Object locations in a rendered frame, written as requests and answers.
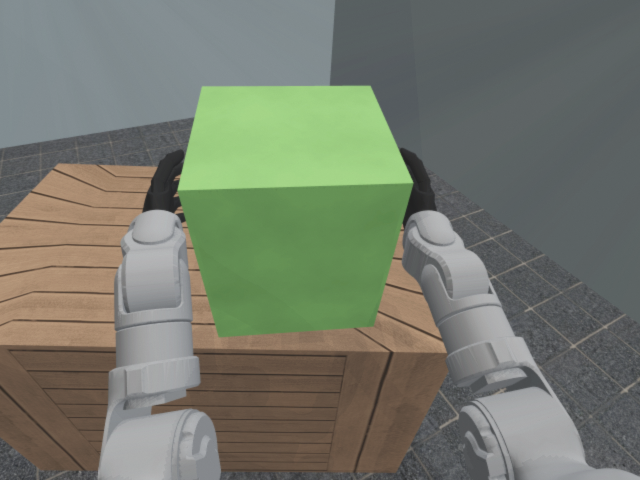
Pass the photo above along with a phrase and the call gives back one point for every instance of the robot left hand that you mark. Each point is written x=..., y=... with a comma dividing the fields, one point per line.
x=160, y=195

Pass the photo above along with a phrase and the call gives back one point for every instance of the robot right hand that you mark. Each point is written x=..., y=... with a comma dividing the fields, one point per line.
x=422, y=197

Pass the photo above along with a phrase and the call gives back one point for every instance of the left robot forearm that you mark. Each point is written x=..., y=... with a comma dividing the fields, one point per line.
x=152, y=314

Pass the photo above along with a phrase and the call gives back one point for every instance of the pedestal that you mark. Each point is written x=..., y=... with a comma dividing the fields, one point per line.
x=342, y=400

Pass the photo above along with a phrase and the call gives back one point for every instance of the carton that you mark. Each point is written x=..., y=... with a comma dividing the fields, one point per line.
x=294, y=198

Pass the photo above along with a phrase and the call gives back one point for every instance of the robot right upper arm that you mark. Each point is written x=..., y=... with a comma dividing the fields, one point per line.
x=524, y=435

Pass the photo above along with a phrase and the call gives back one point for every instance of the robot left upper arm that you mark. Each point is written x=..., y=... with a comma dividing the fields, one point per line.
x=177, y=445

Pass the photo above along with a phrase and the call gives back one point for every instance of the right robot forearm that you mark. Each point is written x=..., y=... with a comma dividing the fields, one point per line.
x=483, y=352

